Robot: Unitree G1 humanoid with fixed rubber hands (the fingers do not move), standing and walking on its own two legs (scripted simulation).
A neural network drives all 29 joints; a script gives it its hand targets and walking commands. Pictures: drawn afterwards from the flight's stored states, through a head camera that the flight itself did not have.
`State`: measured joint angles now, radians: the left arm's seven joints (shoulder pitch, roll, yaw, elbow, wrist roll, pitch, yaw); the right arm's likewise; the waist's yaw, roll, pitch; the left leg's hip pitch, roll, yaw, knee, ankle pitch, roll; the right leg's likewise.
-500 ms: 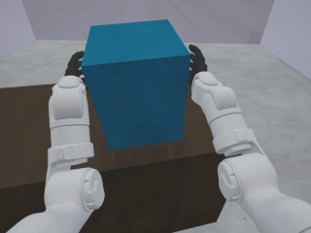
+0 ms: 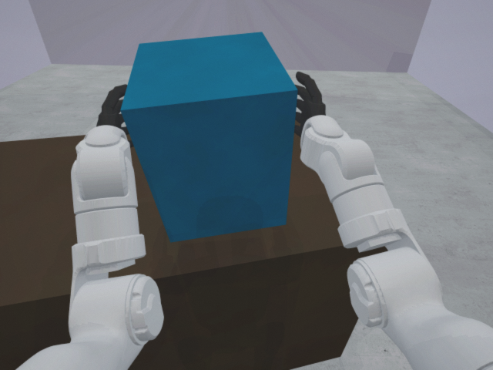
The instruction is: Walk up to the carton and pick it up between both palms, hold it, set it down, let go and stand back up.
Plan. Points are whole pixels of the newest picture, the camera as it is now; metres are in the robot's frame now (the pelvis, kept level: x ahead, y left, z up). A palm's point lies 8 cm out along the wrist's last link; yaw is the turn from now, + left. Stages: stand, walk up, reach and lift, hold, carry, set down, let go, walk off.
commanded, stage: hold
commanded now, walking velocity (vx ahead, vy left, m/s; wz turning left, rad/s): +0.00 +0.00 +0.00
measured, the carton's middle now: (215, 138) +0.40 +0.01 +0.24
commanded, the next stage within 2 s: none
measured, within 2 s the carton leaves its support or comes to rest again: neither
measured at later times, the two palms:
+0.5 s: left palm (106, 135) +0.35 +0.16 +0.28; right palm (310, 117) +0.35 -0.13 +0.29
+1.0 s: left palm (111, 132) +0.36 +0.16 +0.28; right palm (309, 115) +0.36 -0.13 +0.29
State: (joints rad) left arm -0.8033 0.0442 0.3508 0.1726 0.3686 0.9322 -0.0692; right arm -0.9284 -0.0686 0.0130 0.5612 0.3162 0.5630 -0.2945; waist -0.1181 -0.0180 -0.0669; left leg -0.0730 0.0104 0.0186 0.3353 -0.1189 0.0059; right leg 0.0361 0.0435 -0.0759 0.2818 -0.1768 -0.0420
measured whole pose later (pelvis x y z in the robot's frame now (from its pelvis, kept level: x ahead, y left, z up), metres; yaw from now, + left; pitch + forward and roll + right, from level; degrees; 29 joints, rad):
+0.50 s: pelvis -0.01 +0.00 +0.00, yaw +0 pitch -8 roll -1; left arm -0.86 0.06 0.36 0.26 0.37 0.93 -0.06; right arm -0.99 -0.06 -0.04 0.65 0.27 0.58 -0.27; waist -0.09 -0.02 -0.09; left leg -0.09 0.01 0.02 0.32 -0.10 0.01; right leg 0.00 0.05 -0.06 0.30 -0.17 -0.04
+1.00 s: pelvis +0.00 -0.01 +0.00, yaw +0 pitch -7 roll -1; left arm -0.86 0.07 0.36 0.27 0.35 0.92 -0.06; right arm -1.01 -0.08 0.01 0.66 0.32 0.58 -0.29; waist -0.10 -0.02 -0.10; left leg -0.11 0.01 0.01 0.33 -0.11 0.00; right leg 0.00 0.06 -0.06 0.29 -0.17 -0.05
